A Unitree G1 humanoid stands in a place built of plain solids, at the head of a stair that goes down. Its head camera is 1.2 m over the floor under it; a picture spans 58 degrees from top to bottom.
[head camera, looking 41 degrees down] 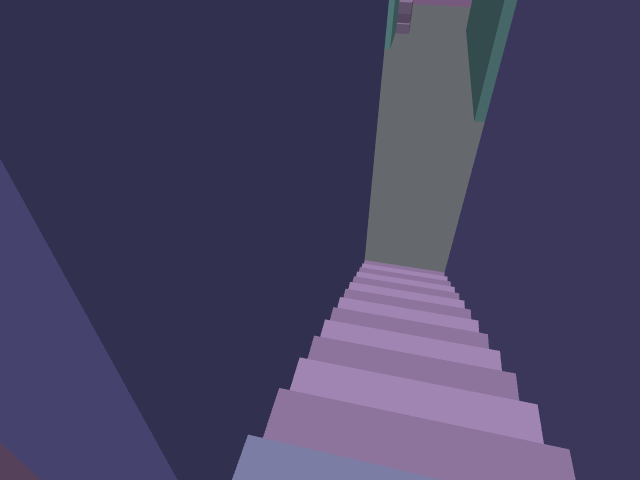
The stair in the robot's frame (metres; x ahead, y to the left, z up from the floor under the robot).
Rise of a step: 0.19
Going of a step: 0.26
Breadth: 0.97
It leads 13 degrees to the right of straight ahead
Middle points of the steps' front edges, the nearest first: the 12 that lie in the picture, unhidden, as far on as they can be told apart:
0.70 -0.32 -0.19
0.95 -0.38 -0.37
1.20 -0.43 -0.56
1.45 -0.49 -0.75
1.70 -0.55 -0.94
1.95 -0.60 -1.12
2.20 -0.66 -1.31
2.46 -0.72 -1.50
2.71 -0.78 -1.69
2.96 -0.83 -1.87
3.21 -0.89 -2.06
3.46 -0.95 -2.25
